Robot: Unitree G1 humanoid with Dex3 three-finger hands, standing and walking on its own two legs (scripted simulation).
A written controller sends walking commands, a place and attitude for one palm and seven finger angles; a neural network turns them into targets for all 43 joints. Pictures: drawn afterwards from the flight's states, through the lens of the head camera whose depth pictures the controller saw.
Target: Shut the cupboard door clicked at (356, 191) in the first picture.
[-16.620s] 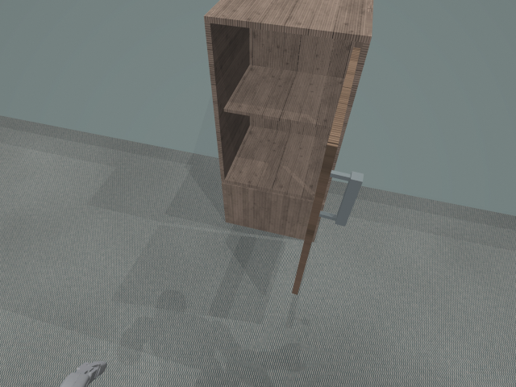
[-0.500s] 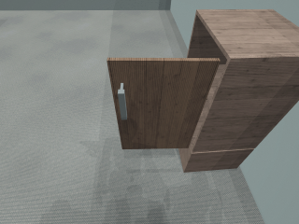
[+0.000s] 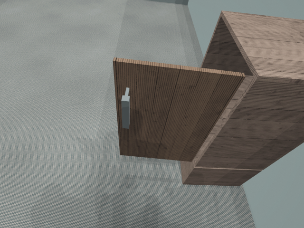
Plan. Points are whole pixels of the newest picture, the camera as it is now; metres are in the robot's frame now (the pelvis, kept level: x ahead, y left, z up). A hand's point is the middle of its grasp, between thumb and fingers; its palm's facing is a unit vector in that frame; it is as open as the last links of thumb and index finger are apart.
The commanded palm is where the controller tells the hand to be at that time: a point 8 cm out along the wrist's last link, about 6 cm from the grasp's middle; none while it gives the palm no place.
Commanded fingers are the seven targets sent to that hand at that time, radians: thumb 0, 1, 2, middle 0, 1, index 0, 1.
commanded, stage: shuffle to correct the standing spot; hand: left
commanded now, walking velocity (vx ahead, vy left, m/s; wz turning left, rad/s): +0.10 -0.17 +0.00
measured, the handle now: (126, 108) +0.48 +0.13 -0.02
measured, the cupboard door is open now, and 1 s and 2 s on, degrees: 87 87 87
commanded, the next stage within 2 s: come to a stop and stand still in 0.24 s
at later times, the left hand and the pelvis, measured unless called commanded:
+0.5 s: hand (121, 223) +0.16 +0.09 -0.16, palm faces -0.03 -0.98 -0.21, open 7.4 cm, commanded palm none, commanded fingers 0.00 0.90 0.90 -0.20 -0.30 -0.20 -0.30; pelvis +0.07 -0.09 +0.00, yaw +0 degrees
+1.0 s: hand out of the picture +0.06 +0.15 -0.17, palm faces +0.09 -0.98 -0.20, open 7.4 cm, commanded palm none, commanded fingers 0.00 0.90 0.90 -0.20 -0.30 -0.20 -0.30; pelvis +0.04 -0.04 +0.01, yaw +1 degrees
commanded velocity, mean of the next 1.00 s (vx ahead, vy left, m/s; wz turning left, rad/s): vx -0.03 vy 0.02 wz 0.00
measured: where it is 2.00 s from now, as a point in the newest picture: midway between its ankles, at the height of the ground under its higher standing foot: outside the picture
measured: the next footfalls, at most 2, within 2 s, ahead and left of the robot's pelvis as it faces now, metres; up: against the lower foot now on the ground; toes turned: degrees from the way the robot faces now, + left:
right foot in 0.42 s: +0.14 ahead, -0.22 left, +0.00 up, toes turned -5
left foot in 0.84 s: +0.11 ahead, +0.03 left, +0.00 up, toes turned +2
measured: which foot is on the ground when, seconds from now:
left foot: down 0.00-0.42, up 0.44-0.82, down 0.84-1.00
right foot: down 0.00-0.00, up 0.02-0.40, down 0.42-0.84, up 0.86-1.00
